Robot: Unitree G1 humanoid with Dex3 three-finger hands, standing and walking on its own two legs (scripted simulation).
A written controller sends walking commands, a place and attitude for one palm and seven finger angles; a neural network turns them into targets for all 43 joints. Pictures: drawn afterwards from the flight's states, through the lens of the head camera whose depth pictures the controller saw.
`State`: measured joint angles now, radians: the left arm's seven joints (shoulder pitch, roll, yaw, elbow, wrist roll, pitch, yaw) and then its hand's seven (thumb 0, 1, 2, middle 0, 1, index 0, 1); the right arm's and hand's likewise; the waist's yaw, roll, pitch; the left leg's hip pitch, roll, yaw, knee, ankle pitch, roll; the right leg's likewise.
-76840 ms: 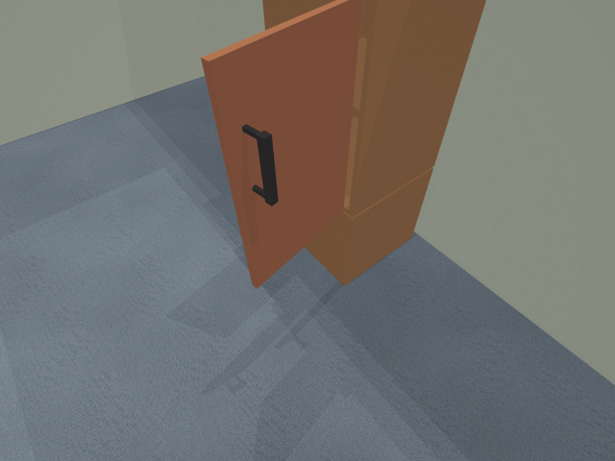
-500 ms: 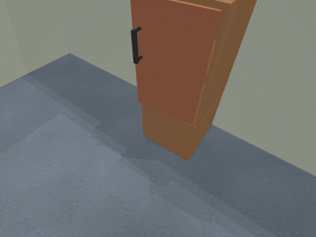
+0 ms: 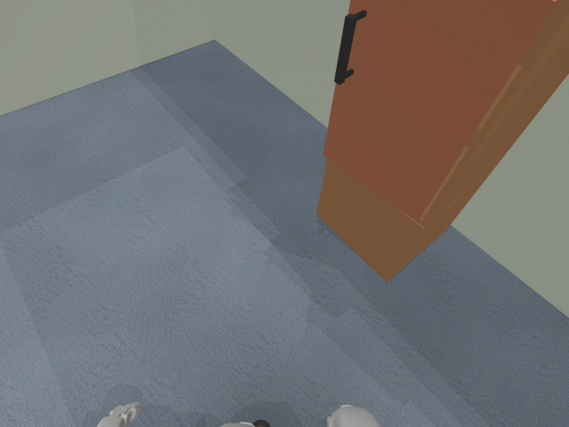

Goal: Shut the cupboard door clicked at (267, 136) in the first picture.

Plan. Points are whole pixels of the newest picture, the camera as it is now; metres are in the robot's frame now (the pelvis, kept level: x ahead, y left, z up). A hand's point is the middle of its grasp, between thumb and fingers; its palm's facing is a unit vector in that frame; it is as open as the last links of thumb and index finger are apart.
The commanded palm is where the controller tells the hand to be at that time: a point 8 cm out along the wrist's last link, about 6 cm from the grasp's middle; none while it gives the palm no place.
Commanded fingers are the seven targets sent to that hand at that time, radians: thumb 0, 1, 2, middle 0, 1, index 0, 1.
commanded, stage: walk to a spot facing it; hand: left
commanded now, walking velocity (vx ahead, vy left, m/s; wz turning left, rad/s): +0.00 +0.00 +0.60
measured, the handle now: (350, 48) +0.87 -0.12 +0.05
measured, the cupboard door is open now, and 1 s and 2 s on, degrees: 6 6 6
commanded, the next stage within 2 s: none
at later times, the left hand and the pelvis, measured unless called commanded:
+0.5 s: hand out of the picture +0.00 +0.12 -0.15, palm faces +0.37 -0.88 -0.29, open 7.4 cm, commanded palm none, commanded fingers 0.00 0.90 0.90 -0.20 -0.30 -0.20 -0.30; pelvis +0.02 -0.08 +0.00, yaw +22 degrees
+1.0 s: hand out of the picture -0.03 +0.15 -0.16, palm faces +0.63 -0.71 -0.30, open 7.4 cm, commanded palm none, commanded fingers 0.00 0.90 0.90 -0.20 -0.30 -0.20 -0.30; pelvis +0.04 -0.07 -0.02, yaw +40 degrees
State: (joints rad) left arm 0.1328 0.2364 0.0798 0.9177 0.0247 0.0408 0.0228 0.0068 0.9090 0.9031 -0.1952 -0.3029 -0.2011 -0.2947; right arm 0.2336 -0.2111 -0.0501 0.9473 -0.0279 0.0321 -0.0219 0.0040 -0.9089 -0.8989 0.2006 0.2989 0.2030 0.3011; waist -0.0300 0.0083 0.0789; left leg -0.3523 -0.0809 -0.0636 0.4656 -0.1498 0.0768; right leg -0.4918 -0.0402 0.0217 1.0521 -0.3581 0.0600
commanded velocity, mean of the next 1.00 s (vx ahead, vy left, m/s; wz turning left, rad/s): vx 0.05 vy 0.00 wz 0.60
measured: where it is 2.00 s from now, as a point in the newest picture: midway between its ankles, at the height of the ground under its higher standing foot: (222, 419)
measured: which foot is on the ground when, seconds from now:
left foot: down 0.00-0.24, up 0.26-0.64, down 0.66-1.00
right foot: up 0.00-0.22, down 0.24-0.66, up 0.68-0.98, down 1.00-1.00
